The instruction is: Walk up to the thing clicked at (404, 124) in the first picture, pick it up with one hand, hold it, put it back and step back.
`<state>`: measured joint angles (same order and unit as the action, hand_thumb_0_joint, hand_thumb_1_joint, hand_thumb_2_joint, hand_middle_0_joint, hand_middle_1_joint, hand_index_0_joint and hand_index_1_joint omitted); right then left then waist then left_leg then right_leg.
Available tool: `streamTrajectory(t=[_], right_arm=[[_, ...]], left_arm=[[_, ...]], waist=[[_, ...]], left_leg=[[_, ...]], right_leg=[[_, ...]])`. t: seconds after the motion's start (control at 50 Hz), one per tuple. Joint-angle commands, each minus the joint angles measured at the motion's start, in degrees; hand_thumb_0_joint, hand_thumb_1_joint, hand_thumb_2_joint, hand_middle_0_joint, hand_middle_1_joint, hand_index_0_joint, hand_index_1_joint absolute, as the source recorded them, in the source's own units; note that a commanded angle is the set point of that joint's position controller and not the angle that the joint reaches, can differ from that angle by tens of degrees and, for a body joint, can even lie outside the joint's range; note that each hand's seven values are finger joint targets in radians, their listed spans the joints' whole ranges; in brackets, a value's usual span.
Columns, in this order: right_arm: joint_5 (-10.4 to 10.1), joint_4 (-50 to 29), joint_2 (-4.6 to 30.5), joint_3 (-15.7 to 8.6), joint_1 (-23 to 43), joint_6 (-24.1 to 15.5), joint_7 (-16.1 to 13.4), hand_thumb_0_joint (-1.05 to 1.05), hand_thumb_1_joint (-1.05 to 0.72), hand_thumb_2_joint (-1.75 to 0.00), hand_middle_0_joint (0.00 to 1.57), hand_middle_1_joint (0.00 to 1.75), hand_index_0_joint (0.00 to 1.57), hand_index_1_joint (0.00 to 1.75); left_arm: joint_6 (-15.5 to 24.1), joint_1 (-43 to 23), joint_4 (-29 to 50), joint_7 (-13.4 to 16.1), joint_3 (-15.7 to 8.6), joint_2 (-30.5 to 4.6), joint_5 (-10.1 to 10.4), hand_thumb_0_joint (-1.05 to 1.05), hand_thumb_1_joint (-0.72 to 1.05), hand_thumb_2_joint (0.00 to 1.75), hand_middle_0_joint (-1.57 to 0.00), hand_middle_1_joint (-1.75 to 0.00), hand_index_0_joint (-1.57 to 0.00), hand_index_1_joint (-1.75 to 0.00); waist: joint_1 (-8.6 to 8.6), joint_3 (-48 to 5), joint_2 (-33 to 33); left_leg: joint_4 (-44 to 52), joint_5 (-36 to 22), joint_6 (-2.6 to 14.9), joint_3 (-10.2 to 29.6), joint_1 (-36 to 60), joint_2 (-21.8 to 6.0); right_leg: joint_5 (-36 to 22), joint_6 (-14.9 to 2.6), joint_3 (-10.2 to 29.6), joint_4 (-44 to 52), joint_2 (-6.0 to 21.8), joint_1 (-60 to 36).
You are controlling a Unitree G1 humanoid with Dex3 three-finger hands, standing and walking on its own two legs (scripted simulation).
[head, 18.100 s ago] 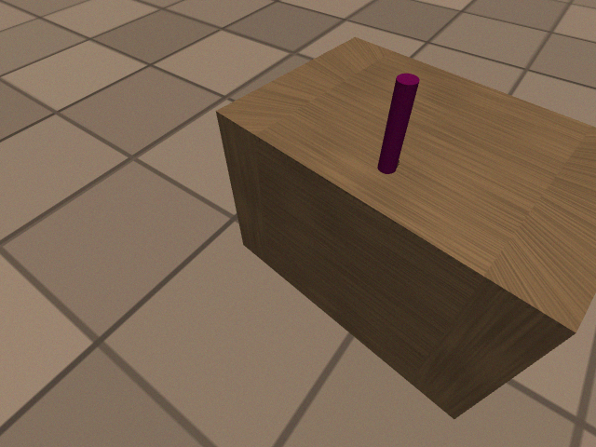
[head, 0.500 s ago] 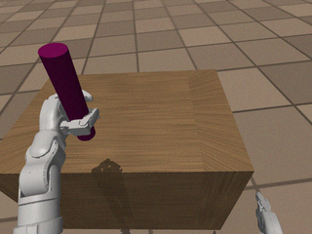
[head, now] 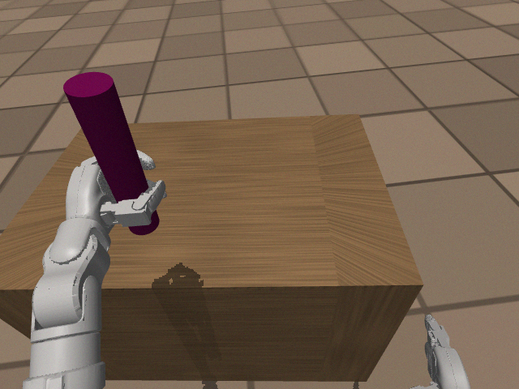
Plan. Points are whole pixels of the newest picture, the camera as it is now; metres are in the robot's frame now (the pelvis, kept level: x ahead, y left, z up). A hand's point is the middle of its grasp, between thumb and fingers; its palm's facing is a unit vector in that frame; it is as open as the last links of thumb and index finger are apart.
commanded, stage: hold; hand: left
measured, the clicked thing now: (122, 169) +0.33 +0.18 +0.23
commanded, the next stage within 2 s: crouch in 0.54 s
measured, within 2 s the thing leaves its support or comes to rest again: neither
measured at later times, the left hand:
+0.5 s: hand (134, 191) +0.33 +0.18 +0.19, palm faces +0.08 -1.00 -0.01, open 6.3 cm
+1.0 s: hand (152, 193) +0.37 +0.17 +0.16, palm faces +0.10 -1.00 +0.02, open 6.3 cm
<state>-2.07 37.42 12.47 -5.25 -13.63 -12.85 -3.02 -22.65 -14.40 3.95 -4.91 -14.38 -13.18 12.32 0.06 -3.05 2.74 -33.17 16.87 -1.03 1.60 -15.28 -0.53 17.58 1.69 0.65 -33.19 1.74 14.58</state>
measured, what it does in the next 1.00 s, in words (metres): stands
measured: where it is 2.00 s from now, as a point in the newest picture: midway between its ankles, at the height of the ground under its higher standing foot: outside the picture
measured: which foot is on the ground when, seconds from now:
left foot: down 0.00-1.00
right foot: down 0.00-1.00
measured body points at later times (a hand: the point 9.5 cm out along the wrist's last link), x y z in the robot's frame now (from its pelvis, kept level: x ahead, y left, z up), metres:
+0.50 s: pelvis +0.00 +0.00 +0.00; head -0.03 -0.02 +0.45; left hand +0.32 +0.23 +0.20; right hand +0.16 -0.26 -0.08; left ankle +0.01 +0.13 -0.73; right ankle +0.00 -0.14 -0.73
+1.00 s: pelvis -0.01 +0.00 +0.00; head -0.02 -0.01 +0.45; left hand +0.35 +0.22 +0.16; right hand +0.15 -0.25 -0.08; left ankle +0.01 +0.13 -0.73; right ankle +0.00 -0.14 -0.73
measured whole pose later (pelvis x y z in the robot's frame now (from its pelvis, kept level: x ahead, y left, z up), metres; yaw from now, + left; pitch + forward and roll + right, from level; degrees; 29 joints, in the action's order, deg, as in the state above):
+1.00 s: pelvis -0.01 +0.00 +0.00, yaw +0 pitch +0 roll +0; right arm -1.5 40.1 11.7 -4.2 -11.8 -14.2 -2.5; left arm -16.5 -21.9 -11.7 -3.3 -14.2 -13.6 10.5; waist 1.2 -1.7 1.4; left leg -33.6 16.0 -1.0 1.5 -17.9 -0.4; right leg 16.9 1.7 0.7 -34.0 1.8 17.4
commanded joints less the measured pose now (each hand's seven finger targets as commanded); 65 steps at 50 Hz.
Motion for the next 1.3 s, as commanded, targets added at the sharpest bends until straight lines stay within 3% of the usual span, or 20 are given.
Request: streamTrajectory(t=[0.0, 0.06, 0.12, 0.18, 0.2, 0.24, 0.34, 0.42, 0.56, 0.64, 0.68, 0.74, 0.78, 0.82, 0.88, 0.92, 0.98, 1.02, 1.14, 1.28], right_arm=[[0.03, -8.40, 6.58, -2.42, 5.74, -3.41, -0.55, 0.00, 0.55, -0.05, 0.05, 0.05, 0.05, 0.05], [-0.05, -8.12, 5.54, -1.26, 6.26, -3.07, -0.29, 0.00, 0.55, -0.05, 0.05, 0.05, 0.05, 0.05], [-0.01, -9.51, 7.16, -2.35, 7.41, -3.07, -0.60, 0.00, 0.55, -0.05, 0.05, 0.05, 0.05, 0.05], [0.02, -7.77, 6.13, -1.72, 5.85, -3.02, -0.36, 0.00, 0.55, -0.05, 0.05, 0.05, 0.05, 0.05], [0.02, -9.16, 8.73, -3.73, 6.18, -3.03, -0.67, 0.00, 0.55, -0.05, 0.05, 0.05, 0.05, 0.05], [-0.07, -8.76, 6.99, -2.30, 7.08, -3.24, -0.32, 0.00, 0.55, -0.05, 0.05, 0.05, 0.05, 0.05], [0.01, -8.74, 7.31, -2.82, 6.62, -2.79, -0.32, 0.00, 0.55, -0.05, 0.05, 0.05, 0.05, 0.05], [0.12, -8.11, 5.66, -1.29, 6.74, -2.83, -0.32, 0.00, 0.55, -0.05, 0.05, 0.05, 0.05, 0.05], [0.05, -6.65, 7.75, -2.73, 7.98, -3.48, -0.84, 0.00, 0.55, -0.05, 0.05, 0.05, 0.05, 0.05], [0.15, -7.49, 9.00, -4.08, 6.62, -3.68, -0.86, 0.00, 0.58, -0.04, 0.05, 0.05, 0.05, 0.05], [-0.16, -6.83, 5.40, -1.18, 6.43, -3.61, -0.32, 0.00, 0.58, -0.04, 0.05, 0.05, 0.05, 0.05], [0.14, -6.40, 5.78, -1.37, 6.87, -3.47, -0.14, 0.00, 0.58, -0.04, 0.05, 0.05, 0.05, 0.05], [0.22, -6.70, 5.41, -0.82, 7.84, -3.60, 0.20, 0.00, 0.58, -0.04, 0.05, 0.05, 0.05, 0.05], [0.39, -7.81, 8.55, -3.21, 8.55, -4.23, -0.17, 0.00, 0.59, -0.04, 0.05, 0.05, 0.05, 0.05], [0.54, -5.82, 5.42, -0.72, 8.15, -4.86, 0.04, 0.00, 0.58, -0.04, 0.05, 0.05, 0.05, 0.05], [0.53, -7.06, 8.11, -2.85, 8.35, -5.16, -0.49, 0.00, 0.58, -0.04, 0.05, 0.05, 0.05, 0.05], [0.61, -6.78, 5.59, -0.66, 7.66, -5.58, -0.18, 0.00, 0.59, -0.04, 0.05, 0.05, 0.05, 0.05], [0.66, -8.22, 8.25, -2.72, 7.25, -5.42, -0.54, 0.00, 0.59, -0.04, 0.05, 0.05, 0.05, 0.05], [0.83, -9.81, 5.26, -0.03, 7.04, -4.37, 0.08, 0.00, 0.57, -0.04, 0.05, 0.05, 0.05, 0.05], [0.90, -12.44, 8.49, -2.36, 4.84, -1.80, -0.26, 0.00, 0.57, -0.04, 0.05, 0.05, 0.05, 0.05]], left_arm=[[4.20, -21.14, 13.09, 0.18, -3.36, -10.43, 0.77, 0.00, 0.52, 1.28, -1.37, -1.43, -1.39, -1.42], [2.98, -17.59, 7.44, -0.14, -2.49, -7.95, 1.07, 0.00, 0.52, 1.29, -1.37, -1.43, -1.39, -1.43], [3.19, -21.93, 11.55, -0.18, -3.53, -10.79, 0.85, 0.00, 0.53, 1.28, -1.38, -1.43, -1.40, -1.43], [3.38, -22.31, 12.58, 0.05, -2.57, -9.06, 1.18, 0.00, 0.51, 1.28, -1.37, -1.44, -1.39, -1.43], [3.45, -22.65, 12.34, 0.13, -3.51, -10.47, 1.11, 0.00, 0.52, 1.29, -1.37, -1.43, -1.39, -1.43], [3.90, -23.46, 15.13, 0.35, -2.32, -9.53, 0.98, 0.00, 0.52, 1.27, -1.37, -1.43, -1.39, -1.42], [4.61, -21.44, 14.13, 0.57, -4.28, -11.32, 0.67, 0.00, 0.51, 1.26, -1.36, -1.42, -1.38, -1.41], [4.62, -20.70, 13.17, -0.08, -1.92, -8.61, 1.00, 0.00, 0.49, 1.27, -1.36, -1.42, -1.38, -1.42], [3.45, -22.98, 10.73, 0.03, -3.28, -10.78, 1.06, 0.00, 0.50, 1.28, -1.37, -1.43, -1.39, -1.42], [3.56, -24.66, 13.81, 0.73, -3.38, -11.06, 0.77, 0.00, 0.50, 1.28, -1.35, -1.41, -1.37, -1.40], [2.88, -21.80, 10.79, 0.71, -2.06, -8.41, 1.01, 0.00, 0.59, 1.30, -1.37, -1.43, -1.40, -1.42], [2.88, -21.24, 5.11, 0.92, -2.71, -8.39, 0.81, 0.00, 0.56, 1.32, -1.41, -1.47, -1.44, -1.45], [3.79, -24.62, 5.90, 0.90, -1.57, -8.40, -0.02, 0.00, 0.56, 1.32, -1.39, -1.46, -1.43, -1.44], [5.30, -28.20, 5.78, 1.32, -2.60, -9.80, 0.02, 0.00, 0.57, 1.33, -1.39, -1.46, -1.42, -1.44], [8.12, -30.49, -0.01, 1.53, -1.44, -8.29, -0.60, 0.00, 0.50, 1.30, -1.37, -1.44, -1.40, -1.43], [10.87, -33.29, -2.69, 1.59, -1.83, -10.55, -0.93, 0.00, 0.52, 1.31, -1.37, -1.44, -1.40, -1.43], [14.55, -35.04, -8.16, 1.93, -1.69, -10.54, -1.54, 0.00, 0.52, 1.30, -1.36, -1.42, -1.39, -1.41], [17.52, -37.10, -10.47, 2.22, -2.30, -12.33, -1.84, 0.00, 0.53, 1.30, -1.35, -1.42, -1.38, -1.41], [25.33, -38.76, -20.27, 1.63, -2.96, -14.00, -2.04, 0.00, 0.50, 1.28, -1.35, -1.41, -1.38, -1.40], [31.07, -42.93, -29.68, 0.63, -3.19, -16.41, -2.14, 0.00, 0.46, 1.29, -1.34, -1.41, -1.36, -1.39]], waist=[[-0.50, -11.10, -1.52], [-0.29, -7.85, -4.42], [-0.12, -10.36, -3.85], [-0.26, -10.51, -2.68], [0.13, -11.16, -3.25], [-0.56, -10.57, -1.35], [-1.01, -12.19, -1.15], [-0.22, -10.16, -2.10], [-0.06, -8.43, -3.02], [0.09, -11.60, -2.46], [-0.59, -8.89, -2.63], [-0.28, -8.06, -4.96], [0.01, -8.50, -2.57], [0.73, -9.10, -3.58], [1.48, -8.55, -4.44], [2.56, -11.89, -4.63], [1.98, -11.97, -3.53], [2.52, -15.41, -2.23], [1.79, -18.28, -1.20], [3.47, -19.44, -1.99]], left_leg=[[3.86, -12.40, 1.37, -1.85, 6.27, 1.18], [4.35, -10.16, 1.65, -1.87, 4.53, 1.13], [4.33, -9.98, 1.85, -2.03, 5.90, 1.29], [4.53, -10.23, 1.63, -1.89, 5.98, 1.13], [4.71, -10.53, 1.55, -1.68, 6.31, 0.92], [4.84, -9.69, 1.32, -1.78, 5.93, 1.08], [4.43, -13.35, 1.18, -1.60, 6.47, 0.82], [4.37, -12.51, 1.32, -1.63, 6.18, 0.77], [5.41, -8.13, 1.56, -1.52, 5.22, 0.94], [4.80, -10.88, 1.49, -1.79, 6.87, 1.04], [4.92, -10.43, 1.48, -1.81, 5.64, 1.06], [5.00, -9.87, 1.74, -1.77, 4.29, 0.94], [5.66, -8.30, 1.38, -1.77, 4.69, 0.85], [5.67, -6.91, 1.46, -1.47, 4.76, 0.61], [5.18, -5.19, 1.67, -1.57, 3.80, 0.79], [3.90, -6.50, 1.88, -1.93, 4.54, 1.11], [3.18, -7.02, 1.70, -1.97, 3.26, 1.17], [2.58, -8.93, 1.30, -1.62, 4.78, 0.74], [-0.43, -12.55, 1.53, -2.19, 0.97, 0.65], [-2.84, -11.99, 1.56, -1.86, -1.50, -0.29]], right_leg=[[-12.84, -1.01, -3.24, 5.38, -1.60, -0.15], [-10.86, -0.75, -3.17, 6.26, -1.57, 0.75], [-10.59, -0.76, -2.94, 6.72, -1.38, 0.54], [-10.72, -0.98, -3.20, 6.21, -1.64, 0.49], [-10.92, -0.98, -3.23, 6.14, -1.78, 0.36], [-10.04, -1.27, -3.31, 6.00, -1.78, 0.44], [-13.26, -1.29, -3.41, 5.21, -1.77, -1.38], [-12.64, -1.07, -3.39, 5.76, -1.89, -0.18], [-8.71, -1.18, -3.36, 6.87, -1.84, 1.23], [-11.41, -1.11, -3.38, 6.15, -1.80, -0.09], [-10.77, -1.14, -3.47, 6.25, -1.77, 0.53], [-10.50, -0.97, -3.18, 6.45, -1.63, 0.67], [-8.91, -1.36, -3.10, 6.24, -1.82, 1.78], [-7.86, -1.31, -3.12, 6.30, -1.90, 2.11], [-6.52, -1.09, -2.62, 6.01, -1.80, 3.60], [-8.24, -0.84, -2.00, 5.57, -1.32, 3.37], [-8.90, -0.85, -2.08, 4.54, -1.39, 4.14], [-10.65, -1.16, -2.32, 3.45, -1.67, 4.51], [-14.59, -1.05, -1.80, 0.64, -1.33, 3.64], [-14.03, -1.45, -1.87, -2.12, -1.97, 7.52]])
